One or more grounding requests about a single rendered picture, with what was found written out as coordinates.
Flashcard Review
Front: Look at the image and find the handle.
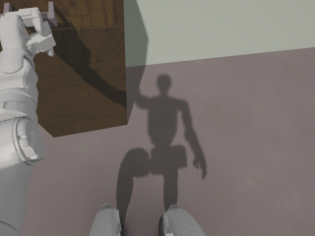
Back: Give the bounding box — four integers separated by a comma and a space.
0, 1, 58, 29

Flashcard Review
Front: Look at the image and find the robot left forearm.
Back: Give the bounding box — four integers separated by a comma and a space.
0, 48, 38, 127

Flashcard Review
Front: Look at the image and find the left robot hand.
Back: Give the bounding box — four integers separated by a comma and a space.
0, 7, 56, 60

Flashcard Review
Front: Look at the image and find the robot right shin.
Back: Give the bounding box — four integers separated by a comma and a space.
163, 205, 178, 236

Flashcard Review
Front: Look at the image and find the right robot thigh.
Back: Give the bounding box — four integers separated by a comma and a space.
162, 208, 207, 236

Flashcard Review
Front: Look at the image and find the left robot upper arm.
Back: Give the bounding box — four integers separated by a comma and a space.
0, 118, 46, 236

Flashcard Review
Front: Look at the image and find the cabinet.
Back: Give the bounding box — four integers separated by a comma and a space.
0, 0, 128, 138

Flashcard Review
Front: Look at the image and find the drawer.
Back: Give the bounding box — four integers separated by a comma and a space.
0, 0, 116, 30

